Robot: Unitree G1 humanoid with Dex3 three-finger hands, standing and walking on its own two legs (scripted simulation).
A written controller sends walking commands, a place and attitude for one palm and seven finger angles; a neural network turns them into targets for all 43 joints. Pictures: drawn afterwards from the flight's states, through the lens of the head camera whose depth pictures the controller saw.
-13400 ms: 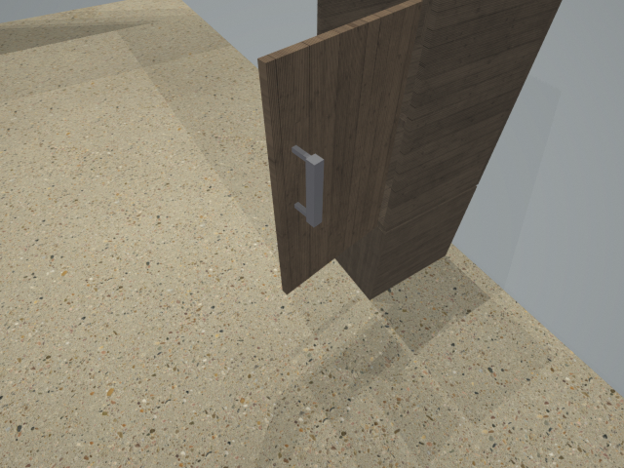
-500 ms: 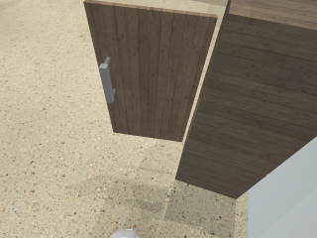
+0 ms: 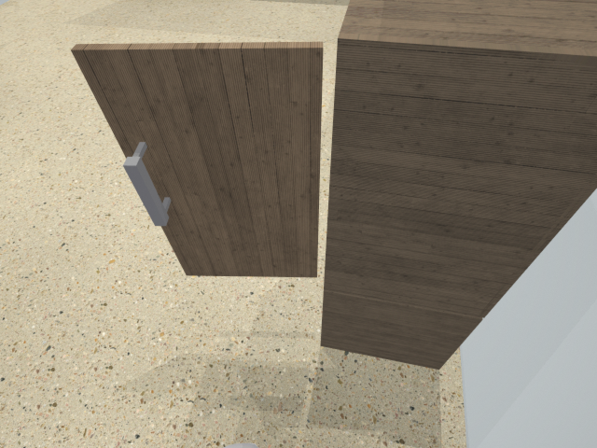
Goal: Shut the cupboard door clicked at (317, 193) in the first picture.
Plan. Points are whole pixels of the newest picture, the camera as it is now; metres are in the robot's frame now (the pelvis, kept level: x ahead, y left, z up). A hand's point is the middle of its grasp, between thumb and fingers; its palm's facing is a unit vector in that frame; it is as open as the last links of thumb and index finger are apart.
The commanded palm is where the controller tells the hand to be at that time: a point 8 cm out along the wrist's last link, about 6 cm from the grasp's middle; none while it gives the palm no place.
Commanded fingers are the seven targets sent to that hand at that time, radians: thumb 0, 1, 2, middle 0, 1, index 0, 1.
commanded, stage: come to a stop and stand still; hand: left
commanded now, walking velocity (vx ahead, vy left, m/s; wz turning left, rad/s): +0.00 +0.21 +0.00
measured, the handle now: (151, 185) +0.53 +0.29 +0.02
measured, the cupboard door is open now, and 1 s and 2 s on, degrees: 100 100 100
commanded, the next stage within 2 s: look again from close up in 0.64 s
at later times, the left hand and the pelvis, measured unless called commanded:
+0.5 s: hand out of the picture -0.03 +0.22 -0.18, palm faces +0.08 -0.98 -0.19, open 7.4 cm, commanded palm none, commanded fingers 0.00 0.90 0.90 -0.20 -0.30 -0.20 -0.30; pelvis -0.02 +0.03 +0.00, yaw +0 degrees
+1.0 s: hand out of the picture +0.02 +0.23 -0.17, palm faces +0.01 -0.97 -0.25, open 7.3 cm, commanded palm none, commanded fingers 0.00 0.90 0.90 -0.20 -0.30 -0.20 -0.30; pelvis +0.00 +0.04 +0.00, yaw +0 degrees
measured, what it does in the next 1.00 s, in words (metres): steps on the spot: left foot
